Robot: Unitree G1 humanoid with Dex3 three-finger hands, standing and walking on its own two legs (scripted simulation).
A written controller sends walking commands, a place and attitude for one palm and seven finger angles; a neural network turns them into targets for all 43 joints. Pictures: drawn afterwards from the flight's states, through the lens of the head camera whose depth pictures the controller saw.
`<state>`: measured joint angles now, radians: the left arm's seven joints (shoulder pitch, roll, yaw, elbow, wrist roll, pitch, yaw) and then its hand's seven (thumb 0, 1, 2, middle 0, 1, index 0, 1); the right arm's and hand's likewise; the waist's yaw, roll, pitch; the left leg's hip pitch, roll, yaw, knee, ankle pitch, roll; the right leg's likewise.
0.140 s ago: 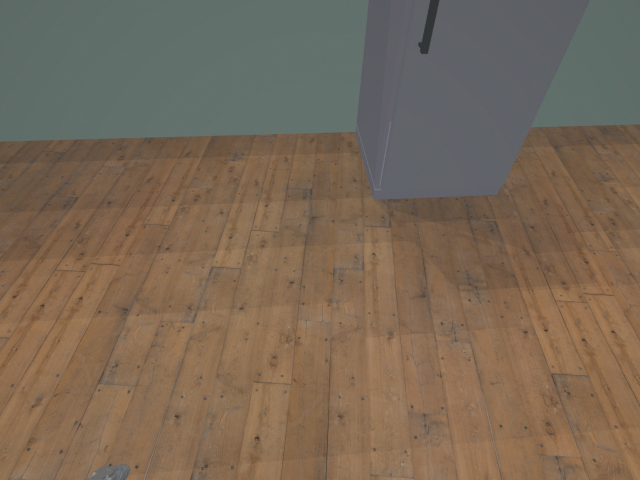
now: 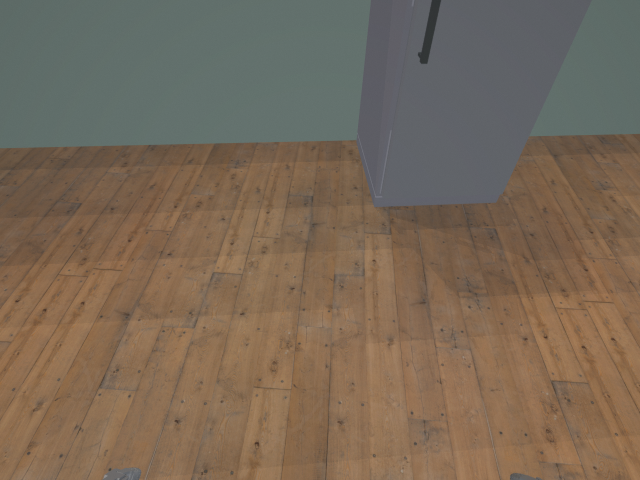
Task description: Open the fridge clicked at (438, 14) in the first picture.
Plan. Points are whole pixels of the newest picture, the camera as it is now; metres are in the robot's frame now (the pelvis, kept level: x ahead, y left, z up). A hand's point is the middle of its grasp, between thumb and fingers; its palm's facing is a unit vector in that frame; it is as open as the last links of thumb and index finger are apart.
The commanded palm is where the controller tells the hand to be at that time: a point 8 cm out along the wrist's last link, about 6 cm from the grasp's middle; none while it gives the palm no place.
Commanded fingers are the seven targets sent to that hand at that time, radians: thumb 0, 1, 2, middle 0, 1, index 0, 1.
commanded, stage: stand and wait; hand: left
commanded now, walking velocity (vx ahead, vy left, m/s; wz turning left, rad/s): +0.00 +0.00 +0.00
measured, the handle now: (431, 11) +1.43 -0.26 +0.12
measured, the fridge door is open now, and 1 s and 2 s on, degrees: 0 0 0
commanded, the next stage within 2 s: look at it before walking up in 0.68 s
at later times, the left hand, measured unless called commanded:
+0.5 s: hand out of the picture +0.05 +0.24 -0.15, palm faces -0.03 -0.94 -0.33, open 7.4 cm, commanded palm none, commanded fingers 0.00 0.90 0.90 -0.20 -0.30 -0.20 -0.30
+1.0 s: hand out of the picture +0.08 +0.23 -0.15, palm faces -0.04 -0.94 -0.33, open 7.4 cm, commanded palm none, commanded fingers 0.00 0.90 0.90 -0.20 -0.30 -0.20 -0.30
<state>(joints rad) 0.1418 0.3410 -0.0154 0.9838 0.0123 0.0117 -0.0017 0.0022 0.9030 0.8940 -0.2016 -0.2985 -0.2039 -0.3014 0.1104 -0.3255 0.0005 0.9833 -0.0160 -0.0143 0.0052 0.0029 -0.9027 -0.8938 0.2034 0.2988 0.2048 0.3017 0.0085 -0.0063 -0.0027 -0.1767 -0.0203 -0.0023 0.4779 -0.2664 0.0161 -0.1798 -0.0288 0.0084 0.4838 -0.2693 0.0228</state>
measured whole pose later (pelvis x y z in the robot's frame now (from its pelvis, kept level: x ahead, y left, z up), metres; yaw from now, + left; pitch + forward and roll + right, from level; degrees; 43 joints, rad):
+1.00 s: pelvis -0.01 -0.02 +0.01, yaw -1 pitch -2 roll +0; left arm 0.13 0.34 -0.01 1.08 0.01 0.00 0.00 0.00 0.90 0.89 -0.20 -0.30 -0.20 -0.30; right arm 0.11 -0.34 0.00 1.11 -0.01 -0.02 0.01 0.00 -0.90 -0.89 0.20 0.30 0.20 0.30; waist 0.00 0.00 0.02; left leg -0.14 0.01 0.00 0.37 -0.20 -0.01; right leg -0.16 0.00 0.01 0.39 -0.21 0.00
